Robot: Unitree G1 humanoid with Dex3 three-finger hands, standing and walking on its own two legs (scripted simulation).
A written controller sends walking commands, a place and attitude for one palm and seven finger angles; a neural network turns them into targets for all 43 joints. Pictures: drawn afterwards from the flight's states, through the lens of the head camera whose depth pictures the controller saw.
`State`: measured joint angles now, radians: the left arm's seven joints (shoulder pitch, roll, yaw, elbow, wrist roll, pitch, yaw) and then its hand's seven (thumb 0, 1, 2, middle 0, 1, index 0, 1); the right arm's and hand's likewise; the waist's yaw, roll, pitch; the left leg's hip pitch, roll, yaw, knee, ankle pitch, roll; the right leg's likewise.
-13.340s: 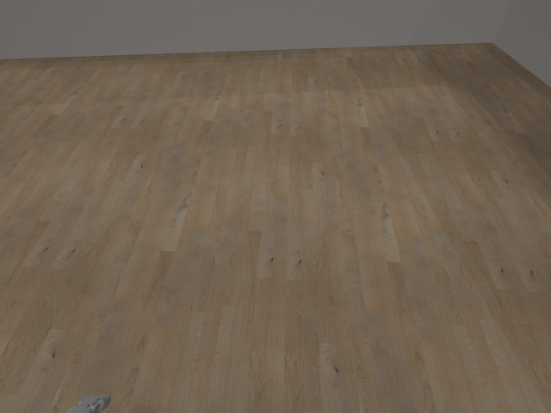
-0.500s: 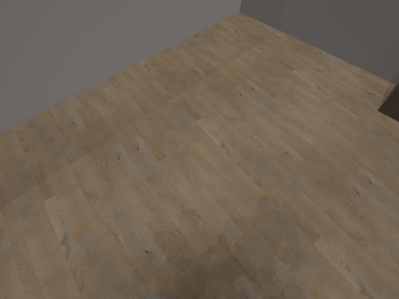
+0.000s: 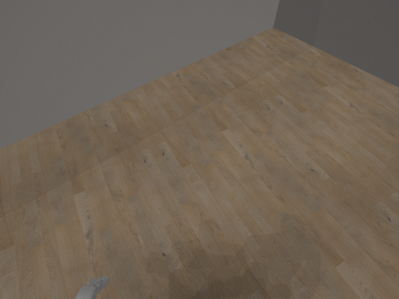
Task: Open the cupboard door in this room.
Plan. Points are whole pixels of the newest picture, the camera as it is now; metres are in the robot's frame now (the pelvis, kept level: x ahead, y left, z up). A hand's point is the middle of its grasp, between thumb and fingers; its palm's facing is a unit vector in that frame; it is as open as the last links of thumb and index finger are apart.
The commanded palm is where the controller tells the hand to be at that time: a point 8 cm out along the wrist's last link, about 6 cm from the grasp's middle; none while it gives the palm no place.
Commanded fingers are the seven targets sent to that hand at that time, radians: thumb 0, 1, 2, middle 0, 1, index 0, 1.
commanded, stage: turn or walk to find it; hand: left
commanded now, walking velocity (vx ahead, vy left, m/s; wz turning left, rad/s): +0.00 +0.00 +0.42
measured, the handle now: out of the picture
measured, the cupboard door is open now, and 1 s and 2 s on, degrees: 0 0 0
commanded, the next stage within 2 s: none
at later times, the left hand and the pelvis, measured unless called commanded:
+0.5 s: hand out of the picture -0.06 +0.18 -0.17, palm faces +0.28 -0.93 -0.25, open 7.3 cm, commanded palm none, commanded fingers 0.00 0.90 0.90 -0.20 -0.30 -0.20 -0.30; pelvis -0.03 -0.02 +0.00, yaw +14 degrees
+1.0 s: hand out of the picture -0.06 +0.25 -0.16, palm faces +0.45 -0.86 -0.23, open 7.4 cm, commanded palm none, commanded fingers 0.00 0.90 0.90 -0.20 -0.30 -0.20 -0.30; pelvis -0.06 +0.02 +0.01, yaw +26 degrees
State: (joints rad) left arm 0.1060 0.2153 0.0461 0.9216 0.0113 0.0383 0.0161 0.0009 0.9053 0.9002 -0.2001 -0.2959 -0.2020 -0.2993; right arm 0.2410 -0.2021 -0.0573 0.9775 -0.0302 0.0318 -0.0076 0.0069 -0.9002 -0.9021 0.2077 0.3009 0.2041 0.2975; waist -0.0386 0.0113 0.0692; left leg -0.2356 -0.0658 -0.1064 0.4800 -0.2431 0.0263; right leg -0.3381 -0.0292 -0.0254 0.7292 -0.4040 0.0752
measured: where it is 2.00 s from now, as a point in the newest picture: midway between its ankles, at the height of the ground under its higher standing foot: outside the picture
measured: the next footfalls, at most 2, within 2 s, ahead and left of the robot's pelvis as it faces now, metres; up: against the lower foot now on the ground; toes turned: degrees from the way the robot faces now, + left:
right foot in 0.04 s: +0.04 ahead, -0.12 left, +0.00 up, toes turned -1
left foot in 0.58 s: -0.05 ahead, +0.11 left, +0.00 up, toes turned +21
